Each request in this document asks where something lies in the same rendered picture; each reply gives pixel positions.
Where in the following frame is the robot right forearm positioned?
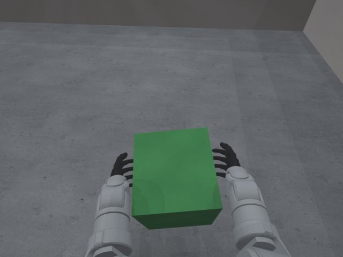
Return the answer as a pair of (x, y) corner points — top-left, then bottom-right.
(225, 166), (291, 257)

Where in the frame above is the robot left forearm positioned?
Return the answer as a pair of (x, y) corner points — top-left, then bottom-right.
(85, 175), (132, 257)

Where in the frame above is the robot right hand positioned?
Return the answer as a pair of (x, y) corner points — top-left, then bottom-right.
(212, 142), (240, 178)

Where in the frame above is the robot right upper arm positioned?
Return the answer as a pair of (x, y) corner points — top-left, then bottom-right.
(236, 246), (289, 257)

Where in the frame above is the robot left hand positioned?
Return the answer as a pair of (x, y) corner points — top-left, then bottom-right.
(110, 153), (133, 187)

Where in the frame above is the carton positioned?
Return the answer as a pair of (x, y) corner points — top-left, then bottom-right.
(131, 127), (222, 230)

